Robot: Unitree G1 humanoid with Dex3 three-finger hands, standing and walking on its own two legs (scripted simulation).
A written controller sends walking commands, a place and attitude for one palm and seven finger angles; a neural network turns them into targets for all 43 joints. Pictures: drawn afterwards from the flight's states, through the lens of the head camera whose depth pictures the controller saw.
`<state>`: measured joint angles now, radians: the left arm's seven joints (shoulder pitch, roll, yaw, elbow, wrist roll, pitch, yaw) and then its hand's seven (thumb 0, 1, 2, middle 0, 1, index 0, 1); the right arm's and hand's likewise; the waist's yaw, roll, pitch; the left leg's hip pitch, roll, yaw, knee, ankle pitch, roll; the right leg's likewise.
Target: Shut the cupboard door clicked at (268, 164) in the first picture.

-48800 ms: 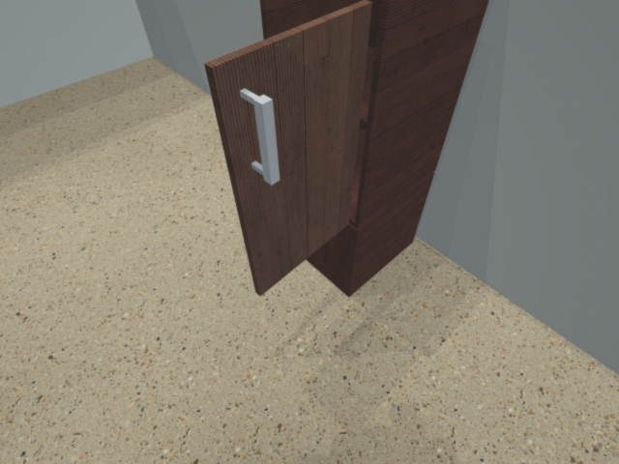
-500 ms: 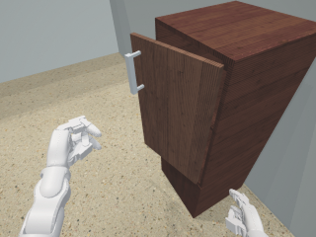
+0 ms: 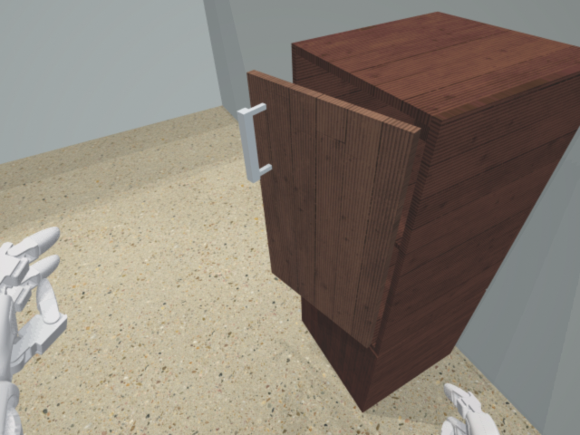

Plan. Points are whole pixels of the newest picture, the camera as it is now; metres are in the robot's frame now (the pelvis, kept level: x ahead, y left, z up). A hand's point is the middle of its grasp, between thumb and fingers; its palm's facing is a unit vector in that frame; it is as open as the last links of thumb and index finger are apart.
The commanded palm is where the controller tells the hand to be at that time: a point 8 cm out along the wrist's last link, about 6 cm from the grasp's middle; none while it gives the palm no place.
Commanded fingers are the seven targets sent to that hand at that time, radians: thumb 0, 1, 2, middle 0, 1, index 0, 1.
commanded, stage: draw the hand back to the body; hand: left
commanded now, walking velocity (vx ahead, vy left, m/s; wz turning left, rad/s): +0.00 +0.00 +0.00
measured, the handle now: (256, 143) +0.61 +0.14 +0.12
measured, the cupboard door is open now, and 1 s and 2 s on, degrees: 16 16 16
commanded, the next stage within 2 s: step back with the hand held close in 0.32 s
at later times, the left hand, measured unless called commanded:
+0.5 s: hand (64, 317) +0.18 +0.27 +0.16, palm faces +0.47 -0.78 -0.42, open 7.5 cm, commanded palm +0.13 +0.30 +0.17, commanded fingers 0.00 0.90 0.90 -0.20 -0.30 -0.20 -0.30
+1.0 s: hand (21, 351) +0.14 +0.29 +0.15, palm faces +0.44 -0.76 -0.48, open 7.5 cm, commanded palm +0.09 +0.32 +0.17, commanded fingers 0.00 0.90 0.90 -0.20 -0.30 -0.20 -0.30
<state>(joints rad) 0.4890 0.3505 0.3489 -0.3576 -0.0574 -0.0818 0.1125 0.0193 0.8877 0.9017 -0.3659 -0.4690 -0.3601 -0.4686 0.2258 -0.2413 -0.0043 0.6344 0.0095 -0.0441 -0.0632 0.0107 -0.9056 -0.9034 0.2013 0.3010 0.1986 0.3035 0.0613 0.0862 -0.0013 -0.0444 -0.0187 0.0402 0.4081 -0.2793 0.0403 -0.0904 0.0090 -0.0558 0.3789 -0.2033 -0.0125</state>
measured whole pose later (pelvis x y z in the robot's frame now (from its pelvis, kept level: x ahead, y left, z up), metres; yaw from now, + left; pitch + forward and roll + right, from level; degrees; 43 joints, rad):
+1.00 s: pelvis -0.06 +0.02 -0.02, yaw -1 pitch -1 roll -1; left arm 0.52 0.43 0.44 -0.46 -0.03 -0.16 0.15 0.02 0.89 0.90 -0.21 -0.30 -0.21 -0.30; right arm 0.23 -0.23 -0.01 0.53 0.01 0.01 -0.09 0.01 -0.90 -0.90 0.20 0.30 0.20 0.30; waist 0.00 0.00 -0.01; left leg -0.34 -0.04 0.09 0.65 -0.31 0.09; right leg -0.39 -0.02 0.01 0.62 -0.22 0.03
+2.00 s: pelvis -0.25 +0.03 -0.01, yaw -4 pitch +4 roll -5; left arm 0.48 0.40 0.40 -0.54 -0.07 -0.19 0.15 0.02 0.89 0.90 -0.21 -0.30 -0.20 -0.30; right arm 0.14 -0.14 0.02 0.63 -0.02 -0.12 -0.04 0.01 -0.90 -0.90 0.21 0.30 0.20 0.30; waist 0.03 0.01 -0.04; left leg -0.48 0.10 0.07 0.40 0.01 0.05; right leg -0.20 0.06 -0.01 0.62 -0.48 0.03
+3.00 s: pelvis -0.45 +0.09 -0.01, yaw -3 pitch -1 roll +1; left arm 0.50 0.44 0.41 -0.51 -0.02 -0.19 0.19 0.02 0.88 0.90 -0.21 -0.30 -0.20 -0.30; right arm 0.25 -0.18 -0.02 0.65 -0.01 -0.10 -0.10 0.01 -0.91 -0.90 0.20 0.30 0.20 0.30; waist -0.03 -0.08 -0.01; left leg -0.25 0.06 0.10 0.57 -0.29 -0.01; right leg -0.36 -0.01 -0.04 0.82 -0.46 -0.01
